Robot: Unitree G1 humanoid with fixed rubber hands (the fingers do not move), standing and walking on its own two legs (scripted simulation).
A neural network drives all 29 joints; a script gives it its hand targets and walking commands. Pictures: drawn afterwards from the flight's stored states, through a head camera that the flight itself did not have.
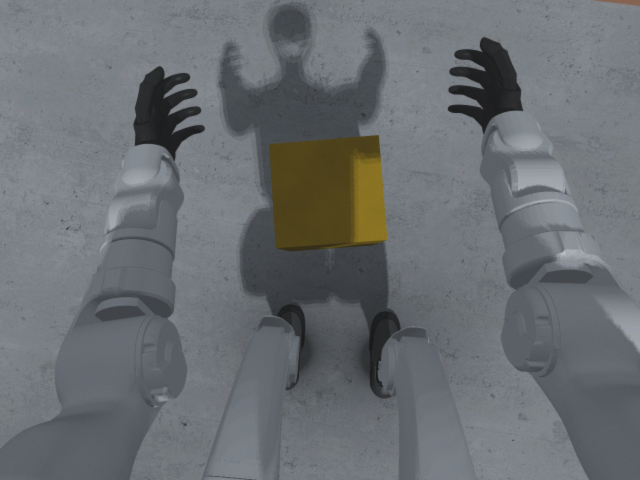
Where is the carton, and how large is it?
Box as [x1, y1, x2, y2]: [269, 135, 386, 250]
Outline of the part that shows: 378,135 269,144 275,241 277,248 286,250 301,250 369,245 386,239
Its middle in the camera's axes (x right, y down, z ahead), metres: +0.02 -0.09 +0.85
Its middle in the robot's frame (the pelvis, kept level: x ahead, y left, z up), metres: +0.47 +0.04 -0.51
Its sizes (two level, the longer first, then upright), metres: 0.210 0.200 0.250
